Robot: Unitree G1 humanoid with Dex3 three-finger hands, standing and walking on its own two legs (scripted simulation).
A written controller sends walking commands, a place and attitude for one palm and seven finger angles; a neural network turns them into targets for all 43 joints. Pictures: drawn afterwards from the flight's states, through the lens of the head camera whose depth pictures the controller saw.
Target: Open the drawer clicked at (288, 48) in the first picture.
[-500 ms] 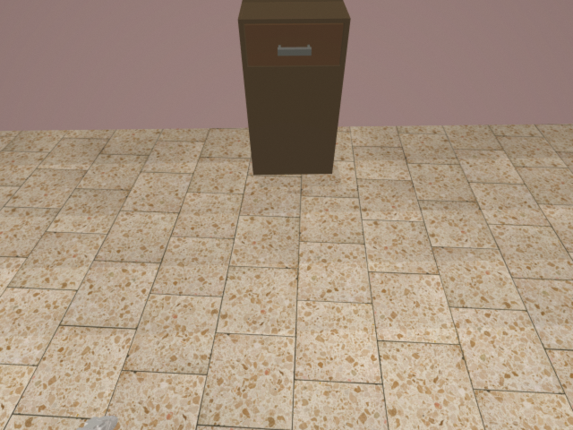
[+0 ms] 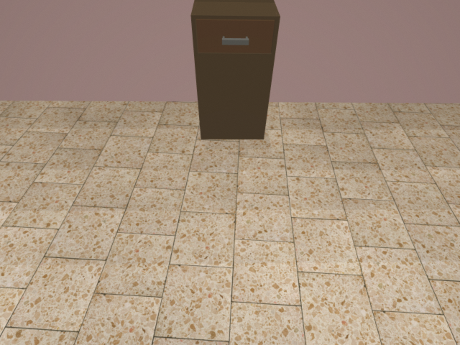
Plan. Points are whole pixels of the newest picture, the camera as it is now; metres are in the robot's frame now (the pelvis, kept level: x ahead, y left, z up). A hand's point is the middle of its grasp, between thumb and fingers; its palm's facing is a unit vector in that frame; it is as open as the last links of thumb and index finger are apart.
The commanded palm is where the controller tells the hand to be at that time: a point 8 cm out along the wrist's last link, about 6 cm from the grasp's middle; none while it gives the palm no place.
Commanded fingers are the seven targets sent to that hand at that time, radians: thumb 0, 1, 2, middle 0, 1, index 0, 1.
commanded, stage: stand and wait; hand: left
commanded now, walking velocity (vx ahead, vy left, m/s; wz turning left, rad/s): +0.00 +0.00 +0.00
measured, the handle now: (235, 39) +1.49 +0.06 -0.09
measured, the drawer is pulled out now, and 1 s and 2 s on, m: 0.00 0.00 0.00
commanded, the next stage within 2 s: look at it before walking up in 0.32 s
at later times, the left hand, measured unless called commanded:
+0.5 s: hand out of the picture +0.07 +0.25 -0.15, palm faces -0.03 -0.94 -0.34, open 7.4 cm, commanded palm none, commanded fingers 0.00 0.90 0.90 -0.20 -0.30 -0.20 -0.30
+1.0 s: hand out of the picture +0.06 +0.26 -0.15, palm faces -0.03 -0.94 -0.34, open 7.4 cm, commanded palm none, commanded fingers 0.00 0.90 0.90 -0.20 -0.30 -0.20 -0.30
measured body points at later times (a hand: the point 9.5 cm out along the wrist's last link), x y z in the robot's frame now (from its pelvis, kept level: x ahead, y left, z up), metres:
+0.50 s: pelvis -0.01 +0.01 +0.00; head -0.01 +0.00 +0.45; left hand +0.07 +0.30 -0.13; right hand +0.07 -0.29 -0.13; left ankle +0.00 +0.14 -0.74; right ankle +0.00 -0.11 -0.74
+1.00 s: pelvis +0.00 +0.01 +0.00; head -0.01 +0.01 +0.45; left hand +0.06 +0.30 -0.13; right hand +0.07 -0.29 -0.13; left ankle +0.00 +0.14 -0.74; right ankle +0.00 -0.11 -0.74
